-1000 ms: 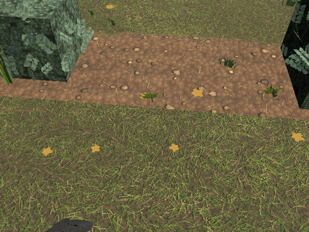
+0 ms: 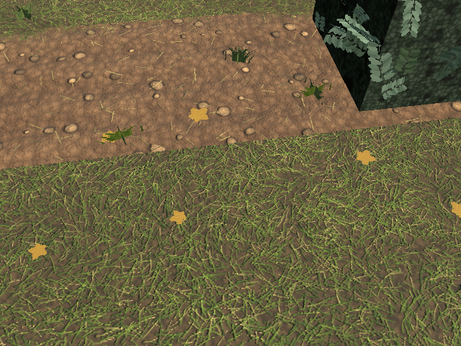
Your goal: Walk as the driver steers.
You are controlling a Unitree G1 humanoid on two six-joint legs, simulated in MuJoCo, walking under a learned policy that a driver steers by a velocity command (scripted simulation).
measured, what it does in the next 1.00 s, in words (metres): walks ahead: right foot, then left foot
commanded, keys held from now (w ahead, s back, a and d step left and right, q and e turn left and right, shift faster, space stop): e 0.08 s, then no key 0.14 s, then q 0.12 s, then w+q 0.14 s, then q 0.52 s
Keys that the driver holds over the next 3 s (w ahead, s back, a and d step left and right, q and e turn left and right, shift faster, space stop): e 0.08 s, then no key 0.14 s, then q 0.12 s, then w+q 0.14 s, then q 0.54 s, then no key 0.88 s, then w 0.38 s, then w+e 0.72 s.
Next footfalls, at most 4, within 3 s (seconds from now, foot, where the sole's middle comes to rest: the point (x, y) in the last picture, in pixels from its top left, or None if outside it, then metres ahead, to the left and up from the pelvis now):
0.04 right None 0.06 -0.13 -0.79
0.76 left None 0.27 0.14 -0.79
1.30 right None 0.36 -0.07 -0.79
2.24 left None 0.36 0.19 -0.79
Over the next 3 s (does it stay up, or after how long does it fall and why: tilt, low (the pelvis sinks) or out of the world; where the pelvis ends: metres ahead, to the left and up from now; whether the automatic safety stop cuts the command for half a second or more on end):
stays up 0.78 0.15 -0.19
